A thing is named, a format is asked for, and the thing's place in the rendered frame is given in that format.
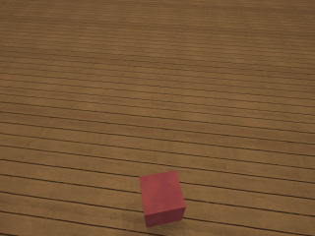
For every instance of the carton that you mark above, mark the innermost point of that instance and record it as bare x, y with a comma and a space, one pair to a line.
162, 198

